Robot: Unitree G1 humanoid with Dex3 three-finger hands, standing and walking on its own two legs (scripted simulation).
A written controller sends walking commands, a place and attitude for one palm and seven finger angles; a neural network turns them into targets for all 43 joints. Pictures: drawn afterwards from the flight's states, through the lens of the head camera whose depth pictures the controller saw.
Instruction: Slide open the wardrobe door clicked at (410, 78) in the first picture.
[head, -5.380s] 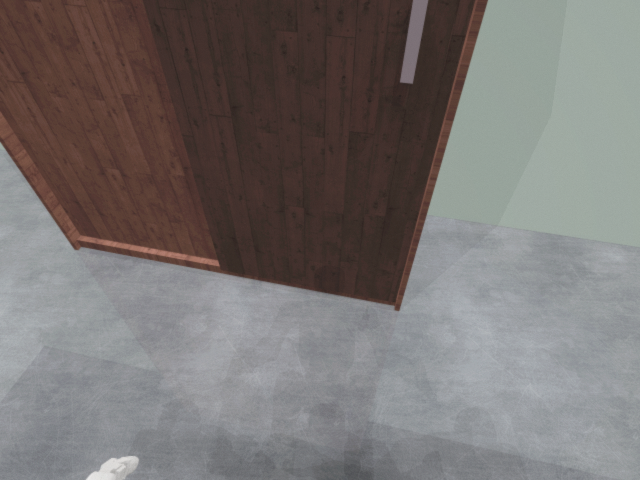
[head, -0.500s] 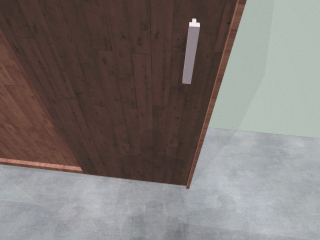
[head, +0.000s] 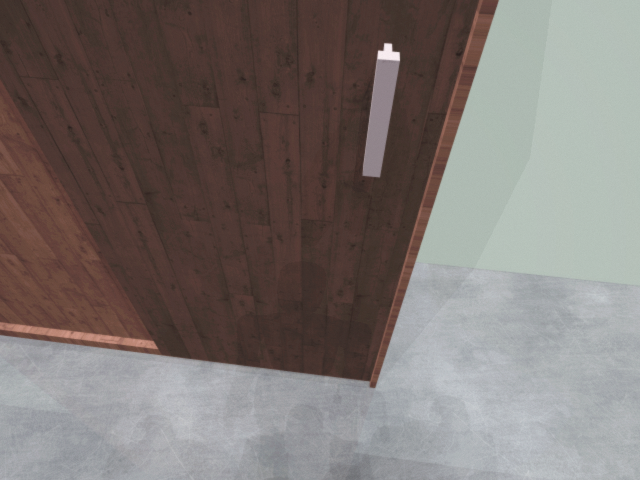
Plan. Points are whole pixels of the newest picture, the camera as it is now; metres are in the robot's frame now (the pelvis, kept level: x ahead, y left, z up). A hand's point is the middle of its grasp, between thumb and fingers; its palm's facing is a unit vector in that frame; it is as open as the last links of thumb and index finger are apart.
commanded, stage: look again from close up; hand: right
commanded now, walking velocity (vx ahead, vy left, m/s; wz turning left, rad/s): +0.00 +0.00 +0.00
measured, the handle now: (379, 112) +0.54 -0.04 +0.21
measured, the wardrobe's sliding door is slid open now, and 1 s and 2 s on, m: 0.00 0.00 0.00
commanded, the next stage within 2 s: none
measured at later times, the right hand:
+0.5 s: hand out of the picture +0.02 -0.19 -0.17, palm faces +0.00 +0.98 -0.22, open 7.4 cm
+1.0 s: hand out of the picture +0.02 -0.20 -0.17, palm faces -0.01 +0.97 -0.24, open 7.4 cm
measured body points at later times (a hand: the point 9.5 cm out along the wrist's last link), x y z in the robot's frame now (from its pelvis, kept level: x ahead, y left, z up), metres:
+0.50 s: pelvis +0.00 +0.00 +0.00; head +0.01 -0.01 +0.45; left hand +0.06 +0.25 -0.14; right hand +0.02 -0.24 -0.16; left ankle -0.05 +0.10 -0.74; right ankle +0.02 -0.08 -0.74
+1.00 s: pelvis +0.00 +0.00 +0.01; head +0.01 -0.01 +0.46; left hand +0.05 +0.26 -0.14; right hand +0.02 -0.25 -0.15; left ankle -0.05 +0.10 -0.74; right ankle +0.02 -0.08 -0.74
